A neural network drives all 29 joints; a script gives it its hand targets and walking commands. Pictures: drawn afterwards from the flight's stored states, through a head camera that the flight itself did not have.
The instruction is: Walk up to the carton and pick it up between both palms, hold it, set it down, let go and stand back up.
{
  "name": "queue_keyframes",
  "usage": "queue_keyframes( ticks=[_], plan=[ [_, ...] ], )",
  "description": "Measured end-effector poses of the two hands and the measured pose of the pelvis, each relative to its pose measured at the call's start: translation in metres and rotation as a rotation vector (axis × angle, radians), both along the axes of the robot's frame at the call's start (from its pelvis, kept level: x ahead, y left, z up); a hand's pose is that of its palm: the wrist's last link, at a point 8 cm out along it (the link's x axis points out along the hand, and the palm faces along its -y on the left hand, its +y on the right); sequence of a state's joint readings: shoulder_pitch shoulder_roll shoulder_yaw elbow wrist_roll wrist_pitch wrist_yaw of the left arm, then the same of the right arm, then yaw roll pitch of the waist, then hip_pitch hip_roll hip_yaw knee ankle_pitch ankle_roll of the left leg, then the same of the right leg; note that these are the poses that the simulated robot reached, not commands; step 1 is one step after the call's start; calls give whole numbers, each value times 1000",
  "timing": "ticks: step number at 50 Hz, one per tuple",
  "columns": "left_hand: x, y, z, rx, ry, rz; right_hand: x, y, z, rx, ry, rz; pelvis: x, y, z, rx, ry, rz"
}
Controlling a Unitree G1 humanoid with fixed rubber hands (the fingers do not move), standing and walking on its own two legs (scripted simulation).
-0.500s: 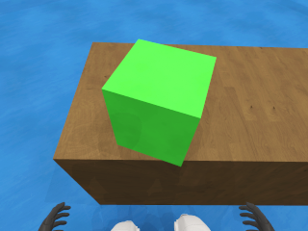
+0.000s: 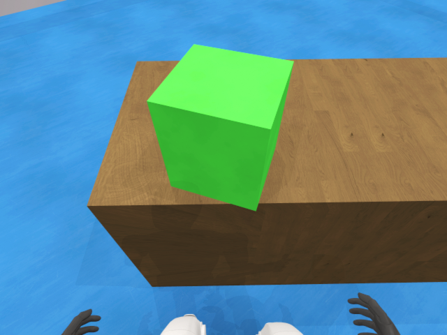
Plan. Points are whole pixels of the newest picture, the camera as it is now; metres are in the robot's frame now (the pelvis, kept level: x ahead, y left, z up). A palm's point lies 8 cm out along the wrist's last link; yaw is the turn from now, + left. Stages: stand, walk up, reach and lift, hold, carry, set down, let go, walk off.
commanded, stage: walk up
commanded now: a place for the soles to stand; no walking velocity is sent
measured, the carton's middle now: (225, 130) +0.50 +0.00 +0.07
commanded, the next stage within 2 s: stand in 0.48 s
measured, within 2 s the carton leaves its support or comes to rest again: neither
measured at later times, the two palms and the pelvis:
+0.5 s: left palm out of the picture +0.11 +0.29 -0.09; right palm (384, 326) +0.14 -0.27 -0.09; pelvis +0.00 +0.00 +0.00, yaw +0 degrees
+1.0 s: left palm (94, 290) +0.21 +0.26 -0.07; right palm (395, 324) +0.14 -0.28 -0.06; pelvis +0.01 +0.00 +0.00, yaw +0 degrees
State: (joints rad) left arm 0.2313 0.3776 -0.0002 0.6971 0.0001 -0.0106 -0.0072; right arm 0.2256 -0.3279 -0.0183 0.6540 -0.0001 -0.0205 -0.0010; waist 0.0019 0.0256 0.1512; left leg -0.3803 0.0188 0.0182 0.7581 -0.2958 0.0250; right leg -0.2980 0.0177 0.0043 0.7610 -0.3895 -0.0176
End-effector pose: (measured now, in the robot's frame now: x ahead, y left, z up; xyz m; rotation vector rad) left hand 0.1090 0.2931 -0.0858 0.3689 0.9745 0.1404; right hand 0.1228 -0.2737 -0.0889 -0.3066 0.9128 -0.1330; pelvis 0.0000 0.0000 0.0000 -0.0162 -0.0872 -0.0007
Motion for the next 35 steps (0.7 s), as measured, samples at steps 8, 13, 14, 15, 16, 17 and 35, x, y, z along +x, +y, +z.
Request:
queue_keyframes(
  ticks=[8,13,14,15,16,17,35],
  plan=[
    [-5,3,-1,1,11,11,0,0,-1,1,5,-3,1,1,0,2,1,3],
    [-3,1,-2,1,12,11,6,-1,-2,0,6,-3,4,0,0,4,5,2],
    [-2,1,-2,1,11,10,7,-1,-1,0,4,-3,4,0,0,4,5,2],
    [-2,1,-2,1,9,9,9,-1,-1,0,1,-2,4,0,0,4,5,2],
    [-1,1,-2,2,7,9,10,-1,-1,0,-3,-1,4,0,0,4,5,2],
    [-1,1,-2,2,6,9,12,-1,0,1,-6,0,4,0,0,4,5,2],
    [2,1,-3,8,24,20,24,-1,0,2,-32,9,6,-1,0,4,9,2]
  ],
)
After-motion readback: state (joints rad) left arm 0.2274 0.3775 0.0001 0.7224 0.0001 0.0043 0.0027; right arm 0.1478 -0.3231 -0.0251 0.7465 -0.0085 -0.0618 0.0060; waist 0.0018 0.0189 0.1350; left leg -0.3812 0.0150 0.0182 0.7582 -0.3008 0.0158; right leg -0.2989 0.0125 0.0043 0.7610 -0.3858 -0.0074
